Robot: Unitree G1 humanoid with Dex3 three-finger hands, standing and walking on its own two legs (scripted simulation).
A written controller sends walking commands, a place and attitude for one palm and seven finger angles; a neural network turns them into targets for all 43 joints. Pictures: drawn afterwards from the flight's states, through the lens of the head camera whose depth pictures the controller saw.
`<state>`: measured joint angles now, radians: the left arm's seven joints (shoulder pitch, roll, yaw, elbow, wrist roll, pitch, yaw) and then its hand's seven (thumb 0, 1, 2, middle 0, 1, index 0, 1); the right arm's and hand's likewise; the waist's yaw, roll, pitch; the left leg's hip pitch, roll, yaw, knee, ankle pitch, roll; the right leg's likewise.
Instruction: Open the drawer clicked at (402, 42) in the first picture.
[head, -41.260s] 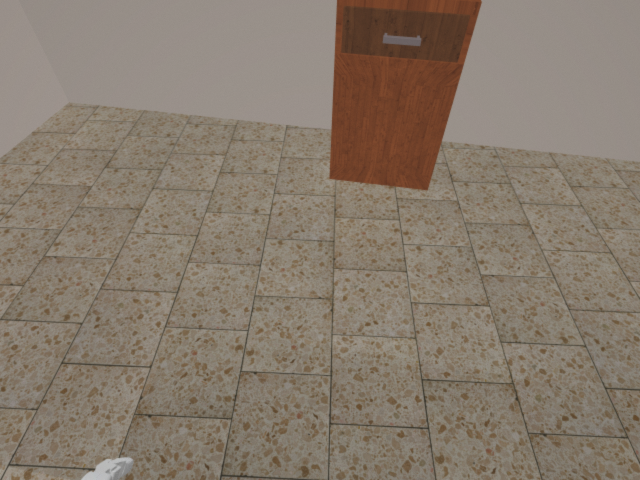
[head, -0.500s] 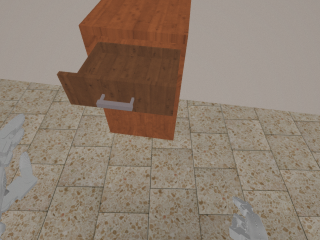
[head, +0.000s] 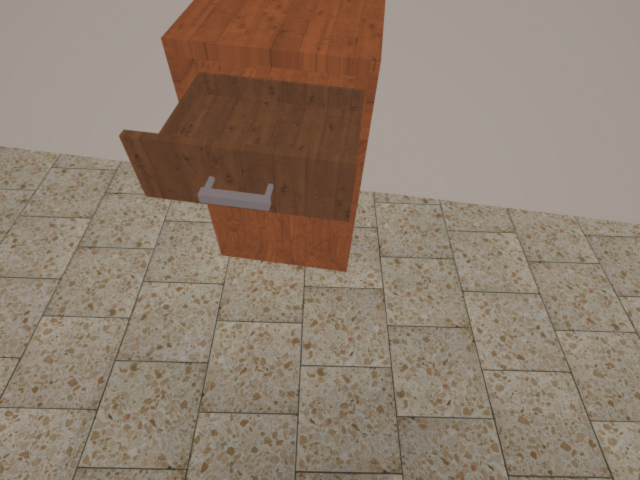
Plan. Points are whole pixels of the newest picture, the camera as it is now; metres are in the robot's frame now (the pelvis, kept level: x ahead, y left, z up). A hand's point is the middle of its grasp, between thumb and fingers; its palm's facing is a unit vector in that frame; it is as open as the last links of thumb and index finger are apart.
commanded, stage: let the arm hang, fingers relaxed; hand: left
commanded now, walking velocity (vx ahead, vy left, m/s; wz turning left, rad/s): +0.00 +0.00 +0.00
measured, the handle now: (237, 191) +0.61 +0.20 -0.07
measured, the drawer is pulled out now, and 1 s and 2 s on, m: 0.30 0.30 0.30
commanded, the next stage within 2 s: look to check the result in 0.58 s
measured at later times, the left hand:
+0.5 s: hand out of the picture +0.00 +0.16 -0.18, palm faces +0.01 -0.99 -0.15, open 7.3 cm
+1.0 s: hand out of the picture +0.01 +0.16 -0.18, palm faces +0.01 -0.99 -0.16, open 7.4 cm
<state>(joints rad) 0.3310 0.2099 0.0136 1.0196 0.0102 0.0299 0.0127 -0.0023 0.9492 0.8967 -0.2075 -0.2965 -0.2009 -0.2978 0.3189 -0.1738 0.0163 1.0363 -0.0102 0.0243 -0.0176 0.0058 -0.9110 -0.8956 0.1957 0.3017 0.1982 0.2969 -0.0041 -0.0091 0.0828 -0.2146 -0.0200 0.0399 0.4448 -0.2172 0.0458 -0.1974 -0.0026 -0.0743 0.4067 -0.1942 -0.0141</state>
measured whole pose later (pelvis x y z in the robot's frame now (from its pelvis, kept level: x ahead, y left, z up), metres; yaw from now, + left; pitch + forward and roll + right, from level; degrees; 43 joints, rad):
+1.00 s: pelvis +0.02 +0.00 +0.00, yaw -2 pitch -1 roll +0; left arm 0.31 0.12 0.00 1.11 0.01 -0.01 0.04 0.01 0.91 0.90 -0.20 -0.30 -0.20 -0.30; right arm 0.30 -0.10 0.01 1.13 -0.01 -0.01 -0.04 0.00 -0.91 -0.90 0.20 0.30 0.20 0.30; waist -0.01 -0.01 0.06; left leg -0.14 -0.02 0.07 0.39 -0.23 0.05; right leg -0.15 0.00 -0.04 0.40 -0.22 -0.01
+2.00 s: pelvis +0.03 +0.01 +0.00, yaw -2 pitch -1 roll +0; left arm 0.27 0.15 0.01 1.11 0.01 -0.01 0.03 0.01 0.91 0.90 -0.20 -0.30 -0.20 -0.30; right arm 0.28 -0.14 0.00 1.14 0.00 -0.02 -0.04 0.00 -0.91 -0.90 0.20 0.30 0.20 0.30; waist -0.01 -0.01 0.07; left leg -0.12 -0.04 0.08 0.36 -0.22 0.05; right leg -0.14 -0.01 -0.03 0.38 -0.22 0.00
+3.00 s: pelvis +0.03 -0.02 +0.01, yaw -1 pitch -1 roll +0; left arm 0.14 0.26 0.02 1.10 0.01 -0.02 0.01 0.01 0.91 0.90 -0.21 -0.30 -0.20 -0.30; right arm 0.15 -0.26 -0.01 1.12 -0.01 -0.01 -0.02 0.00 -0.91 -0.90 0.20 0.30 0.20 0.30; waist -0.01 0.00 0.07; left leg -0.09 -0.01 0.05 0.31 -0.20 0.02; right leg -0.10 0.01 -0.06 0.33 -0.21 -0.03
